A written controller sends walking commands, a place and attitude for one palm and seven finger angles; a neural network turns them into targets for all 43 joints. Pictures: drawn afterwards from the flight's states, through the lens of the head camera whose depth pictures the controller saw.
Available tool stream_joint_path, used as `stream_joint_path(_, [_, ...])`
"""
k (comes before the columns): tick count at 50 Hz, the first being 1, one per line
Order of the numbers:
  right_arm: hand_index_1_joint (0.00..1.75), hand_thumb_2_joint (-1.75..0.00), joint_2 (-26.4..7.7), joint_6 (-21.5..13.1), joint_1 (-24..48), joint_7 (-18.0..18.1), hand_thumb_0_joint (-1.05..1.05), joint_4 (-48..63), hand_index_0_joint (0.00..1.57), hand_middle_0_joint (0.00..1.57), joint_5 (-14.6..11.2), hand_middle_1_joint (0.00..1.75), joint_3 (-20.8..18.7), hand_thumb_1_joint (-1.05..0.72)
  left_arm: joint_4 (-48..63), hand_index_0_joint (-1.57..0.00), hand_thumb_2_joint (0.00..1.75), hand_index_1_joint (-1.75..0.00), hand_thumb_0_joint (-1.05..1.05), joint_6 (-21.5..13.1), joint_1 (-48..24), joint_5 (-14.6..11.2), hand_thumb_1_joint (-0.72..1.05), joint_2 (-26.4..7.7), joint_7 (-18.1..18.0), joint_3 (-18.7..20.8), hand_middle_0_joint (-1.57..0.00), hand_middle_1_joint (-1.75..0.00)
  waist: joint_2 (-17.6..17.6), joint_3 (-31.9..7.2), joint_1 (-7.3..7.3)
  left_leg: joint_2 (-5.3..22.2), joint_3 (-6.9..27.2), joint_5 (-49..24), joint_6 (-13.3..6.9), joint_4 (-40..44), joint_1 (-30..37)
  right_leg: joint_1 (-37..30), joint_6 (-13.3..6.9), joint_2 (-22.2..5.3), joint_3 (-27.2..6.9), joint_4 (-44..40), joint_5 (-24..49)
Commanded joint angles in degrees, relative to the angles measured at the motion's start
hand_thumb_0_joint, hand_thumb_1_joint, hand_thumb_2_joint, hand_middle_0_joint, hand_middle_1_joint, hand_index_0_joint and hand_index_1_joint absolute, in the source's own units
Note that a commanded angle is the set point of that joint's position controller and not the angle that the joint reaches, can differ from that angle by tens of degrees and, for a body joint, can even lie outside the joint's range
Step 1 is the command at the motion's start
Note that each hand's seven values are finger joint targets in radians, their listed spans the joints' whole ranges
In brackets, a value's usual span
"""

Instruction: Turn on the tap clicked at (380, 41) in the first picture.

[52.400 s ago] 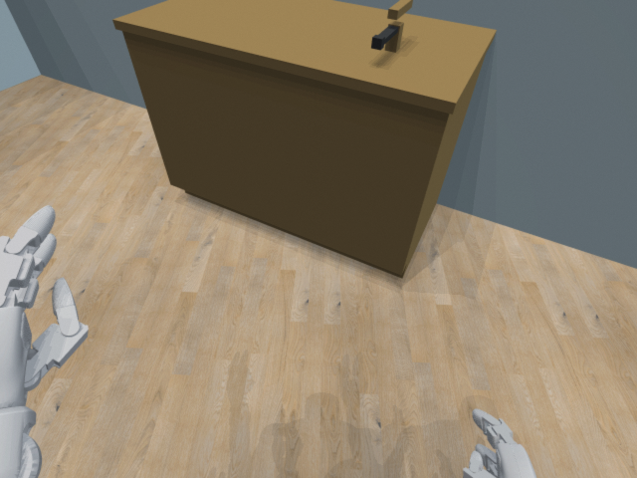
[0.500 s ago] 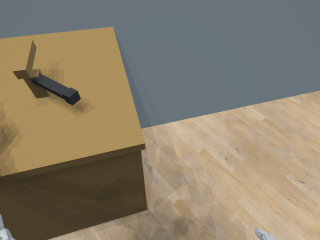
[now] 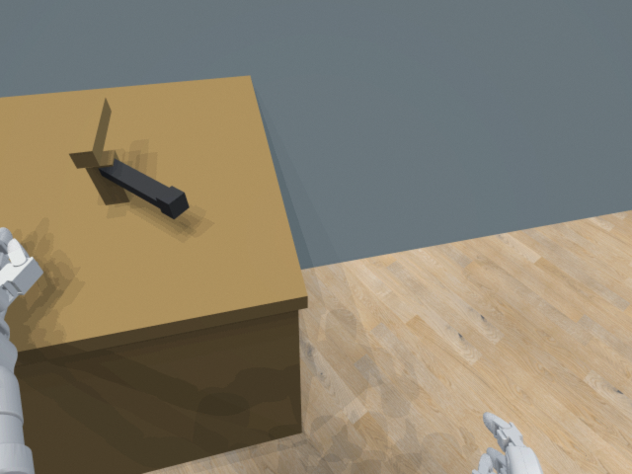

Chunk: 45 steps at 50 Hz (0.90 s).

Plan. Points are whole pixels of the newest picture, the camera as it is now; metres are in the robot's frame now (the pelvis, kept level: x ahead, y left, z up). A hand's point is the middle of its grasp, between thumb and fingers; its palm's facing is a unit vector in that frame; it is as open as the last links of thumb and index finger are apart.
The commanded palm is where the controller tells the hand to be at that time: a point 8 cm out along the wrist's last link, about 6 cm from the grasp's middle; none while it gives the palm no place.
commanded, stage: push the lever round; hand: left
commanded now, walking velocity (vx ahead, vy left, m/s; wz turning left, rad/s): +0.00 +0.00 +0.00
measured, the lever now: (172, 202) +0.41 +0.24 +0.12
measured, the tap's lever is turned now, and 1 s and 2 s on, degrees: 44 44 44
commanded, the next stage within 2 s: none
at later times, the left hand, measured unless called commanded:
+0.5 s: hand (63, 255) +0.31 +0.34 +0.12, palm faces +0.58 -0.81 -0.08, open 7.8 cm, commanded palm +0.26 +0.37 +0.12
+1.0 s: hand (91, 251) +0.33 +0.32 +0.11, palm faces +0.59 -0.81 -0.05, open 7.8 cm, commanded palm +0.27 +0.34 +0.12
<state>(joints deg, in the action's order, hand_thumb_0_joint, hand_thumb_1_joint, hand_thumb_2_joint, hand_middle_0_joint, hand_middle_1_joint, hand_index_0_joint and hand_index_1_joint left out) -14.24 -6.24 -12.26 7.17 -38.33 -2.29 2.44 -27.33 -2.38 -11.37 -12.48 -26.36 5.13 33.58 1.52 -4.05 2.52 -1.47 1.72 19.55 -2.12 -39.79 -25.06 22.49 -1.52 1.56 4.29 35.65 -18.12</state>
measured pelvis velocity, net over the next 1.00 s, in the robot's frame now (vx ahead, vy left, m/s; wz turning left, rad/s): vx -0.01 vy -0.02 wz -0.01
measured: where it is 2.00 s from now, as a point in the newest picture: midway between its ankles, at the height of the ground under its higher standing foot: outside the picture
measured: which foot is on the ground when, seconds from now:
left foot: down 0.00-1.00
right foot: down 0.00-1.00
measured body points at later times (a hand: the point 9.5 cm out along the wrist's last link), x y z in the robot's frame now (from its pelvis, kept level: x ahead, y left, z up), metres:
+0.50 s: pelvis +0.00 -0.02 +0.00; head +0.02 -0.03 +0.45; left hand +0.28 +0.38 +0.12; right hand +0.13 -0.28 -0.10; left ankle +0.01 +0.09 -0.72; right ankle +0.00 -0.11 -0.72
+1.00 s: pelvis -0.01 -0.02 +0.00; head +0.00 -0.02 +0.45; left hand +0.29 +0.36 +0.11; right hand +0.14 -0.27 -0.10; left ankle +0.01 +0.09 -0.72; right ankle +0.00 -0.11 -0.72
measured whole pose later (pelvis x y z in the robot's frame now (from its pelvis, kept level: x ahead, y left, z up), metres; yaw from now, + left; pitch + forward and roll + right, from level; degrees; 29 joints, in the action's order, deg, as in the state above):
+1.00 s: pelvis -0.01 -0.02 +0.00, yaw -1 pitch +5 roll -1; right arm -14.4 -5.2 -13.0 6.8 -40.0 -2.0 1.5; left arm -27.1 -1.9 -13.9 -10.1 -21.8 -4.7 30.1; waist 2.1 -4.5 0.6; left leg -0.2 1.5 19.3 -0.8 -40.1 -25.6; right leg 23.8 -2.9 2.8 4.0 36.9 -18.1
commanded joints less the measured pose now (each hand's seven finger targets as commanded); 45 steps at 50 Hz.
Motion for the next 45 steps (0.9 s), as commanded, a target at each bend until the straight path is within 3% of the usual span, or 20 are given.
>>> stream_joint_path(1, [0.3,-0.9,-8.79,-3.09,2.53,1.12,0.0,6.53,0.2,0.2,0.28,0.3,-3.47,-0.9,14.01,-0.15,0.9,-0.15,0.0,-3.76,-21.22,0.67,0.9,-18.41,-0.69,1.28,-0.15,-0.15,8.05,-10.6,-1.7,1.28,3.18,-12.7,2.16,7.3,7.56,-2.36,-0.82,0.45,-2.42,-3.94,9.0])
stream_joint_path(3, [0.3,-0.9,-8.89,-3.42,2.18,1.16,0.0,6.29,0.2,0.2,0.65,0.3,-3.36,-0.9,14.72,-0.15,0.9,-0.15,0.0,-4.98,-22.15,1.35,0.9,-18.88,-1.16,0.96,-0.15,-0.15,8.73,-11.92,-1.86,1.27,3.42,-14.12,2.33,6.8,8.41,-2.42,-0.94,0.56,-2.4,-3.5,9.89])
stream_joint_path(6, [0.3,-0.9,-8.59,-3.79,2.07,1.16,0.0,5.84,0.2,0.2,0.72,0.3,-3.57,-0.9,16.01,-0.15,0.9,-0.15,0.0,-6.42,-23.22,1.36,0.9,-16.23,-1.39,-1.6,-0.15,-0.15,8.63,-13.63,-2.4,1.56,3.72,-14.67,2.64,6.54,10.05,-2.15,-0.88,0.71,-2.23,-3.32,10.03])
stream_joint_path(10, [0.3,-0.9,-9.0,-3.43,2.08,1.21,0.0,5.5,0.2,0.2,0.36,0.3,-3.48,-0.9,10.4,-0.15,0.9,-0.15,0.0,-4.44,-18.32,0.14,0.9,-17.81,-1.37,1.41,-0.15,-0.15,5.18,-12.61,-0.86,1.18,2.95,-13.26,1.83,6.91,6.47,-5.0,-0.71,0.29,-2.54,-3.92,11.07])
stream_joint_path(11, [0.3,-0.9,-8.96,-3.29,2.18,1.17,0.0,5.51,0.2,0.2,0.23,0.3,-3.49,-0.9,8.98,-0.15,0.9,-0.15,0.0,-3.46,-17.73,-0.16,0.9,-17.68,-1.4,1.8,-0.15,-0.15,2.84,-12.64,-0.96,1.09,2.54,-12.99,1.37,6.99,5.31,-5.85,-0.38,-0.04,-2.63,-4.09,11.85])
stream_joint_path(12, [0.3,-0.9,-9.04,-3.08,1.93,1.04,0.0,5.56,0.2,0.2,0.19,0.3,-3.58,-0.9,7.69,-0.15,0.9,-0.15,0.0,-2.67,-16.61,-0.16,0.9,-19.59,-1.63,3.88,-0.15,-0.15,1.76,-12.61,-0.24,1.01,2.32,-13.52,1.17,7.03,4.2,-7.23,-0.32,-0.18,-2.76,-4.04,12.95])
stream_joint_path(15, [0.3,-0.9,-8.79,-2.5,2.33,0.38,0.0,6.84,0.2,0.2,0.21,0.3,-3.57,-0.9,11.11,-0.15,0.9,-0.15,0.0,-2.0,-15.26,0.24,0.9,-18.95,-2.48,3.56,-0.15,-0.15,3.82,-14.25,0.66,0.83,1.56,-16.48,1.01,6.64,5.15,-9.04,-0.25,-0.23,-3.05,-3.5,15.99])
stream_joint_path(19, [0.3,-0.9,-8.65,-1.92,1.69,-0.26,0.0,7.03,0.2,0.2,0.52,0.3,-3.94,-0.9,13.25,-0.15,0.9,-0.15,0.0,-4.13,-14.22,1.24,0.9,-20.83,-4.0,5.63,-0.15,-0.15,3.61,-13.56,0.05,0.96,0.96,-17.83,0.49,5.71,4.39,-9.27,0.01,0.01,-3.73,-2.81,18.51])
stream_joint_path(23, [0.3,-0.9,-8.62,-1.81,1.89,-0.27,0.0,6.5,0.2,0.2,0.47,0.3,-4.04,-0.9,13.4,-0.15,0.9,-0.15,0.0,-6.08,-14.4,0.48,0.9,-18.21,-3.46,3.75,-0.15,-0.15,3.41,-11.67,-1.04,0.89,0.48,-14.81,0.11,5.33,3.73,-7.77,0.3,0.01,-4.43,-3.2,16.73])
stream_joint_path(28, [0.3,-0.9,-9.0,-1.61,2.14,0.57,0.0,5.43,0.2,0.2,-0.07,0.3,-4.12,-0.9,8.67,-0.15,0.9,-0.15,0.0,-4.4,-16.42,-0.45,0.9,-19.7,-1.24,4.1,-0.15,-0.15,2.32,-9.15,-1.83,0.73,0.03,-9.55,-0.19,5.14,0.32,-7.16,0.91,-1.1,-6.23,-4.5,12.65])
stream_joint_path(30, [0.3,-0.9,-9.05,-1.45,2.18,0.73,0.0,5.32,0.2,0.2,-0.1,0.3,-4.03,-0.9,8.65,-0.15,0.9,-0.15,0.0,-3.91,-18.36,-0.21,0.9,-20.32,-1.0,3.69,-0.15,-0.15,3.22,-9.56,-1.9,0.77,0.01,-8.67,-0.16,4.83,0.01,-7.13,1.0,-1.46,-6.94,-4.77,11.39])
stream_joint_path(31, [0.3,-0.9,-8.98,-1.58,2.19,0.8,0.0,5.17,0.2,0.2,-0.1,0.3,-3.95,-0.9,8.32,-0.15,0.9,-0.15,0.0,-4.03,-20.77,0.02,0.9,-20.67,-1.09,3.36,-0.15,-0.15,2.02,-9.71,-2.65,0.86,0.33,-8.02,-0.19,4.76,-0.41,-6.76,1.14,-1.59,-7.0,-4.87,10.44])
stream_joint_path(33, [0.3,-0.9,-8.82,-1.71,2.08,0.72,0.0,5.0,0.2,0.2,0.13,0.3,-4.02,-0.9,8.2,-0.15,0.9,-0.15,0.0,-4.89,-21.43,0.46,0.9,-21.75,-1.53,3.95,-0.15,-0.15,3.43,-11.05,-2.24,0.87,0.35,-8.11,-0.13,4.04,-0.74,-7.36,1.14,-1.84,-7.9,-4.5,10.47])
stream_joint_path(35, [0.3,-0.9,-8.57,-1.93,2.39,0.48,0.0,5.54,0.2,0.2,0.4,0.3,-4.08,-0.9,12.04,-0.15,0.9,-0.15,0.0,-6.46,-22.04,0.63,0.9,-20.25,-2.64,2.85,-0.15,-0.15,6.12,-14.3,-1.78,0.78,0.12,-9.9,-0.12,3.34,1.31,-8.14,0.96,-1.71,-7.92,-3.56,12.68])
stream_joint_path(38, [0.3,-0.9,-8.34,-2.22,2.17,0.3,0.0,5.11,0.2,0.2,0.57,0.3,-4.01,-0.9,10.92,-0.15,0.9,-0.15,0.0,-7.45,-20.62,0.78,0.9,-18.38,-4.42,2.23,-0.15,-0.15,5.08,-14.37,-1.74,0.91,0.43,-10.02,-0.03,3.46,1.39,-7.36,0.8,-1.28,-6.83,-3.05,12.62])
stream_joint_path(39, [0.3,-0.9,-8.45,-2.17,2.07,0.3,0.0,5.04,0.2,0.2,0.52,0.3,-4.03,-0.9,9.19,-0.15,0.9,-0.15,0.0,-7.02,-18.93,0.79,0.9,-18.14,-5.0,2.69,-0.15,-0.15,3.27,-13.8,-1.53,0.92,0.52,-9.65,-0.05,3.7,0.81,-7.19,0.81,-1.14,-6.31,-3.04,12.1])
stream_joint_path(41, [0.3,-0.9,-8.4,-2.12,2.56,0.24,0.0,5.12,0.2,0.2,0.41,0.3,-4.0,-0.9,9.37,-0.15,0.9,-0.15,0.0,-6.22,-19.51,0.73,0.9,-16.64,-5.89,1.59,-0.15,-0.15,2.48,-13.46,-1.71,1.01,0.63,-8.81,-0.07,4.08,0.52,-7.01,0.96,-1.34,-6.33,-3.4,11.12])
stream_joint_path(42, [0.3,-0.9,-8.37,-2.08,2.7,0.13,0.0,5.41,0.2,0.2,0.24,0.3,-4.0,-0.9,9.17,-0.15,0.9,-0.15,0.0,-5.4,-17.75,0.8,0.9,-16.11,-6.41,1.61,-0.15,-0.15,3.14,-13.11,-0.98,0.95,0.69,-8.42,0.0,4.64,0.55,-7.07,0.71,-1.27,-5.92,-3.58,10.31])
stream_joint_path(44, [0.3,-0.9,-8.41,-2.11,3.17,0.16,0.0,5.67,0.2,0.2,0.2,0.3,-3.87,-0.9,10.73,-0.15,0.9,-0.15,0.0,-4.08,-19.63,1.34,0.9,-14.21,-7.66,-0.42,-0.15,-0.15,3.15,-11.9,-1.58,1.01,0.88,-8.35,-0.08,5.28,1.51,-5.94,0.55,-1.09,-5.13,-4.07,9.77])
stream_joint_path(45, [0.3,-0.9,-8.53,-2.03,3.05,0.13,0.0,5.79,0.2,0.2,0.32,0.3,-3.93,-0.9,10.53,-0.15,0.9,-0.15,0.0,-3.47,-18.15,1.46,0.9,-14.51,-8.48,0.51,-0.15,-0.15,2.18,-12.03,-1.06,1.04,1.03,-8.29,-0.07,5.48,1.38,-6.29,0.56,-0.91,-5.0,-4.16,9.29])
